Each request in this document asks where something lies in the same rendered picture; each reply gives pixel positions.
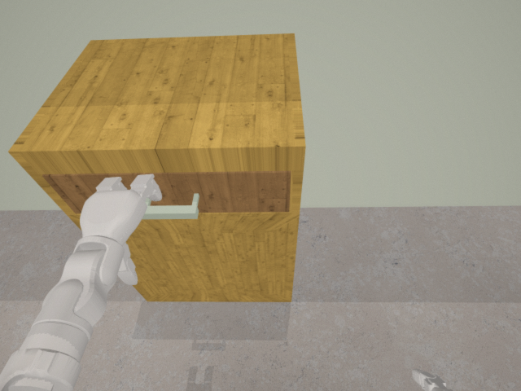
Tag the right robot hand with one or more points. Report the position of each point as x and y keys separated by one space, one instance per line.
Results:
x=428 y=381

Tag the cabinet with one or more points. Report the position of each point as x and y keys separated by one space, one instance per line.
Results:
x=176 y=105

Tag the left robot hand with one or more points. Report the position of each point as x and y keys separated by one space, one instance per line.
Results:
x=115 y=212

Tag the drawer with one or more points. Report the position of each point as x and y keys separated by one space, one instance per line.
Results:
x=219 y=192

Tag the handle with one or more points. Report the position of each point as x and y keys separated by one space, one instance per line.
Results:
x=173 y=211

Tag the left robot forearm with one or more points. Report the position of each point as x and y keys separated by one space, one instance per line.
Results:
x=49 y=359

